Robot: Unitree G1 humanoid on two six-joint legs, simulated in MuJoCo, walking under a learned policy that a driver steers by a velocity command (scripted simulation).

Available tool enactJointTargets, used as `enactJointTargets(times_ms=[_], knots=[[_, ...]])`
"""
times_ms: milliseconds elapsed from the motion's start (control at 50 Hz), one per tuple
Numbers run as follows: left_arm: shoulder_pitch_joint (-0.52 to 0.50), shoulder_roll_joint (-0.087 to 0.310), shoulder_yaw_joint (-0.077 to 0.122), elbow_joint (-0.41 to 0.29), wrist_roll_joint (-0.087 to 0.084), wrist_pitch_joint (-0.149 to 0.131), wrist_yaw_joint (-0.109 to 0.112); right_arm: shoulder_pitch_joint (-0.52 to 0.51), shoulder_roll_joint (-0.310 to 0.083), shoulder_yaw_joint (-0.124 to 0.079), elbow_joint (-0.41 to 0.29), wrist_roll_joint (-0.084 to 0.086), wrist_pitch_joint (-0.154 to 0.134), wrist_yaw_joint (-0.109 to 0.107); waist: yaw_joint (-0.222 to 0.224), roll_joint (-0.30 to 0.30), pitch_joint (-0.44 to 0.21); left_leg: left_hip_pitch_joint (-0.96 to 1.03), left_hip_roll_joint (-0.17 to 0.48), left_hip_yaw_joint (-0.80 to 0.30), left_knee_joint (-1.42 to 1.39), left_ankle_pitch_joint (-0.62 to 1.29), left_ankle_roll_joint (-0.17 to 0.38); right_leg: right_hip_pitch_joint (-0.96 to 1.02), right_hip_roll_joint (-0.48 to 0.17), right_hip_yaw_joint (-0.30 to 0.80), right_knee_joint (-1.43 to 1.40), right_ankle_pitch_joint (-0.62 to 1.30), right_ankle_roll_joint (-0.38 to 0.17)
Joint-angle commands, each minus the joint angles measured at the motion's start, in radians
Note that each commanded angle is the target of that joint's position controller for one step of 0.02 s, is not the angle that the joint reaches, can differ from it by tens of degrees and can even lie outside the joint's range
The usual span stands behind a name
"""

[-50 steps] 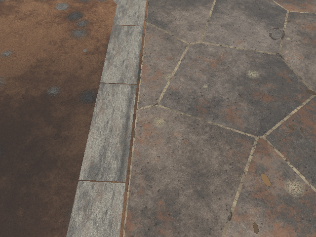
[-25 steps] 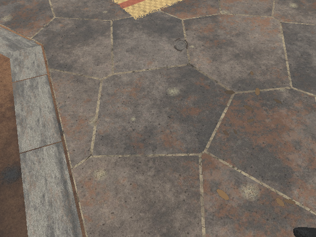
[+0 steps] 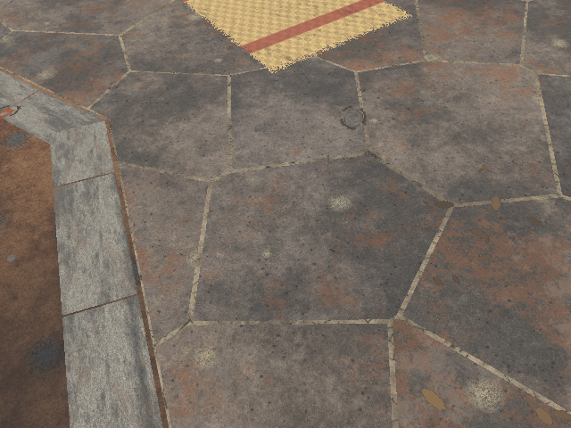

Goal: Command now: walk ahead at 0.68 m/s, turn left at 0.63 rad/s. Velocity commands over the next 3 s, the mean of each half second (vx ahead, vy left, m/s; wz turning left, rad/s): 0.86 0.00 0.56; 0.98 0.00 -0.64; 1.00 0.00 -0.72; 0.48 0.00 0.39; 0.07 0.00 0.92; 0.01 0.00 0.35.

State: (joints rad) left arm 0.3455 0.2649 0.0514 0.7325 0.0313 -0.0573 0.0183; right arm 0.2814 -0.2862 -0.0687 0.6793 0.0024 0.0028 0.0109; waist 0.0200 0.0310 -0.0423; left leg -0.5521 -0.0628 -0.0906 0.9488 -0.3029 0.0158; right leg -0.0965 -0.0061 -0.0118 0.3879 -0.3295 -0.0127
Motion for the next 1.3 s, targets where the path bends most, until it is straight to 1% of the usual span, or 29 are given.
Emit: enactJointTargets(times_ms=[20, 180, 240, 300, 340, 360, 380, 420, 480, 560, 640, 720, 780, 800, 820, 840, 860, 880, 940, 1000, 1060, 1120, 1160, 1180, 1200, 1220, 1240, 1280, 1300], knots=[[-0.017, 0.146, 0.031, -0.05, 0.011, -0.019, 0.003, -0.15, -0.09, -0.032, -0.107, -0.061, 0.002, 0.061, 0.027, -0.17, 0.136, -0.384, 0.075, 0.022, 0.243, 0.088, -0.005, 0.101, -0.257, 0.198, -0.282, -0.172, -0.09], [0.101, 0.133, 0.024, 0.034, 0.015, -0.044, -0.004, -0.33, -0.073, -0.008, -0.159, -0.045, 0.018, 0.104, 0.065, -0.134, 0.236, -0.394, 0.139, 0.139, 0.081, 0.19, 0.036, 0.126, -0.251, -0.099, -0.341, 0.044, -0.069], [0.133, 0.151, 0.024, 0.075, 0.018, -0.04, 0.004, -0.397, -0.041, 0.017, -0.19, -0.04, 0.016, 0.109, 0.069, -0.125, 0.252, -0.302, 0.122, 0.242, -0.081, 0.111, 0.111, 0.198, -0.262, -0.203, -0.299, 0.397, -0.062], [0.141, 0.218, 0.03, 0.102, 0.018, -0.022, 0.013, -0.194, -0.07, 0.006, -0.144, -0.035, 0.01, 0.075, -0.071, -0.178, 0.072, 0.09, -0.036, 0.319, -0.141, -0.054, 0.199, 0.209, -0.3, -0.257, 0.065, 1.352, -0.064], [0.082, 0.244, 0.032, 0.078, 0.007, -0.02, 0.007, 0.216, -0.175, -0.048, -0.01, -0.043, -0.006, 0.046, -0.272, -0.138, -0.132, 0.682, -0.048, 0.148, -0.292, -0.048, 0.242, -0.101, -0.274, -0.24, 0.588, 1.161, -0.062], [0.142, 0.057, -0.013, 0.008, -0.015, -0.026, -0.027, 0.158, -0.301, -0.073, 0.003, -0.058, -0.008, 0.028, -0.128, 0.208, -0.188, 1.0, 0.293, -0.403, -0.454, -0.395, 0.311, -0.582, -0.086, -0.201, 1.008, -0.065, -0.015], [0.032, 0.126, -0.004, -0.032, -0.019, -0.046, -0.029, 0.212, -0.308, -0.079, -0.035, -0.028, -0.007, 0.019, -0.194, 0.094, -0.374, 0.995, 0.394, -0.765, -0.641, -0.482, 0.312, -0.615, -0.016, 0.035, 1.166, -0.095, -0.034], [-0.068, 0.114, -0.008, -0.04, -0.044, -0.052, -0.023, 0.151, -0.234, -0.059, 0.03, -0.05, -0.027, -0.003, -0.133, -0.039, -0.047, 0.685, 0.378, -0.469, -0.676, -0.191, 0.25, -0.675, -0.091, 0.069, 1.126, 0.072, -0.061], [0.051, 0.072, -0.014, 0.039, -0.016, 0.005, -0.046, 0.038, -0.102, -0.011, 0.042, -0.043, -0.077, -0.002, -0.002, -0.025, 0.075, 0.352, 0.293, -0.183, -0.771, -0.08, 0.159, -0.498, -0.142, 0.117, 0.966, 0.112, -0.061], [-0.07, 0.047, -0.008, 0.038, -0.029, 0.04, -0.066, 0.07, -0.071, 0.0, 0.09, -0.023, -0.12, 0.013, -0.005, -0.002, 0.198, 0.337, 0.184, 0.116, -0.862, 0.279, 0.025, -0.608, -0.107, 0.073, 0.797, 0.254, -0.062], [-0.215, 0.024, -0.023, -0.003, -0.034, 0.019, -0.081, 0.101, -0.041, 0.022, 0.12, -0.016, -0.137, 0.006, -0.024, 0.013, 0.198, 0.413, 0.133, 0.308, -0.879, 0.767, -0.017, -0.584, -0.041, -0.097, 0.534, 0.44, -0.09], [-0.17, 0.061, -0.024, 0.009, -0.028, 0.023, -0.091, 0.098, -0.119, 0.016, 0.134, -0.01, -0.138, -0.046, 0.04, 0.06, 0.087, 0.598, 0.196, 0.357, -0.734, 1.395, -0.06, -0.377, 0.066, -0.212, 0.34, 0.502, -0.133], [0.271, 0.194, 0.033, 0.134, -0.022, 0.05, -0.07, -0.046, -0.204, -0.011, 0.089, -0.036, -0.09, -0.082, 0.283, 0.093, -0.091, 0.541, 0.249, 0.322, -0.162, 1.625, -0.065, 0.057, 0.128, -0.16, 0.329, 0.316, -0.202], [0.464, 0.238, 0.065, 0.182, -0.035, 0.051, -0.053, -0.15, -0.217, -0.023, 0.074, -0.029, -0.071, -0.075, 0.408, -0.008, -0.111, 0.373, 0.16, 0.335, 0.361, 1.157, -0.053, 0.238, 0.048, -0.029, 0.2, 0.313, -0.304], [0.379, 0.205, 0.059, 0.215, -0.054, 0.058, -0.037, -0.254, -0.033, 0.029, 0.027, -0.05, -0.086, -0.038, 0.301, -0.28, 0.039, -0.03, -0.051, 0.272, 0.758, -0.122, -0.03, 0.282, 0.027, 0.069, 0.27, 0.321, -0.317], [0.21, 0.228, 0.048, 0.153, -0.022, 0.049, -0.038, -0.092, 0.066, 0.063, -0.055, -0.038, -0.099, -0.031, 0.07, -0.252, -0.032, -0.291, -0.031, 0.083, 0.912, -0.229, -0.045, 0.354, -0.085, 0.451, 0.271, 0.388, -0.445], [0.164, 0.23, 0.057, 0.106, -0.011, 0.05, -0.025, -0.055, 0.013, 0.076, -0.105, -0.042, -0.128, -0.016, 0.063, -0.198, -0.147, -0.372, -0.006, -0.055, 0.831, -0.191, -0.032, 0.392, -0.235, 0.809, -0.04, -0.104, -0.522], [0.119, 0.17, 0.05, 0.091, 0.0, 0.047, -0.015, -0.089, -0.065, 0.07, -0.087, -0.058, -0.145, -0.007, 0.033, 0.02, -0.01, -0.355, 0.059, -0.06, 0.674, -0.091, -0.005, 0.209, -0.238, 0.847, -0.202, -0.32, -0.455], [0.043, 0.168, 0.039, 0.085, -0.008, 0.0, -0.01, -0.126, -0.083, 0.075, -0.085, -0.089, -0.089, -0.008, -0.07, 0.112, 0.167, -0.178, 0.152, -0.028, 0.388, -0.062, -0.055, -0.215, -0.12, 0.628, -0.239, -0.165, -0.376], [0.027, 0.194, 0.049, 0.073, -0.016, -0.033, -0.018, -0.263, -0.065, 0.092, -0.14, -0.063, -0.066, 0.003, -0.037, 0.051, 0.194, 0.019, 0.187, 0.048, 0.023, 0.12, -0.097, -0.42, -0.007, 0.429, -0.277, 0.076, -0.342], [0.063, 0.203, 0.066, 0.076, -0.037, -0.035, -0.036, -0.36, -0.021, 0.106, -0.172, -0.024, -0.068, 0.009, 0.049, -0.027, 0.138, 0.149, 0.14, 0.09, -0.264, 0.369, -0.084, -0.332, 0.042, 0.364, -0.237, 0.258, -0.263], [0.095, 0.221, 0.081, 0.074, -0.033, -0.026, -0.037, -0.362, -0.058, 0.091, -0.176, -0.022, -0.078, 0.001, 0.077, -0.084, 0.083, 0.184, 0.093, 0.081, -0.414, 0.361, -0.064, -0.127, 0.009, 0.399, -0.129, 0.432, -0.214], [0.074, 0.257, 0.09, 0.064, -0.021, -0.025, -0.033, -0.209, -0.133, 0.055, -0.132, -0.023, -0.089, -0.016, -0.001, -0.083, -0.033, 0.359, 0.043, 0.077, -0.447, 0.21, -0.043, -0.037, 0.008, 0.401, 0.095, 0.67, -0.168], [0.018, 0.279, 0.093, 0.052, -0.02, -0.029, -0.037, -0.017, -0.175, 0.031, -0.089, -0.026, -0.096, -0.029, -0.125, -0.064, -0.135, 0.576, 0.065, 0.074, -0.431, 0.151, -0.029, -0.103, 0.043, 0.368, 0.324, 0.682, -0.142], [-0.036, 0.205, 0.072, 0.018, -0.019, -0.042, -0.036, 0.229, -0.253, -0.003, -0.048, -0.048, -0.101, -0.05, -0.235, 0.007, -0.269, 0.829, 0.238, -0.085, -0.41, -0.14, -0.001, -0.265, 0.087, 0.305, 0.649, 0.472, -0.129], [0.079, 0.015, 0.021, -0.044, -0.069, -0.045, -0.031, 0.228, -0.339, -0.022, -0.044, -0.097, -0.098, -0.048, -0.123, 0.366, -0.411, 1.063, 0.563, -0.651, -0.613, -0.465, 0.091, -0.578, 0.183, 0.192, 0.966, -0.22, -0.093], [0.024, 0.083, 0.009, -0.042, -0.043, -0.029, -0.026, 0.127, -0.289, -0.03, -0.049, -0.074, -0.083, -0.044, -0.107, 0.308, -0.315, 0.941, 0.537, -0.82, -0.734, -0.655, 0.124, -0.715, 0.095, 0.141, 1.052, -0.113, -0.111], [-0.119, 0.138, 0.021, -0.042, 0.001, -0.014, -0.046, 0.029, -0.136, 0.001, -0.031, -0.062, -0.08, -0.029, -0.097, 0.055, -0.069, 0.675, 0.403, -0.443, -0.697, -0.324, 0.099, -0.698, 0.001, 0.106, 0.958, 0.059, -0.107], [-0.171, 0.121, 0.017, -0.056, 0.014, -0.009, -0.062, 0.065, -0.103, 0.01, 0.007, -0.061, -0.084, -0.024, -0.095, 0.033, -0.017, 0.596, 0.345, -0.305, -0.697, -0.144, 0.08, -0.665, -0.018, 0.118, 0.913, 0.069, -0.104]])
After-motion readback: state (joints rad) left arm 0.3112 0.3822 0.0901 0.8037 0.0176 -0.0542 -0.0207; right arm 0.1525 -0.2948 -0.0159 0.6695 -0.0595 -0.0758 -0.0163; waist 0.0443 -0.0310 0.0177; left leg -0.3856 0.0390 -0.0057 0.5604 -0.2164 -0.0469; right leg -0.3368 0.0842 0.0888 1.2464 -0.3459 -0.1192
